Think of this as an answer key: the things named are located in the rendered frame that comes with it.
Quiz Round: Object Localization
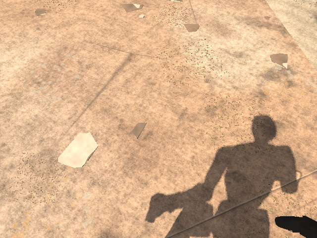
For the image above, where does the right robot hand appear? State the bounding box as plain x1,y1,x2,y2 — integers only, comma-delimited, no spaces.
274,215,317,238

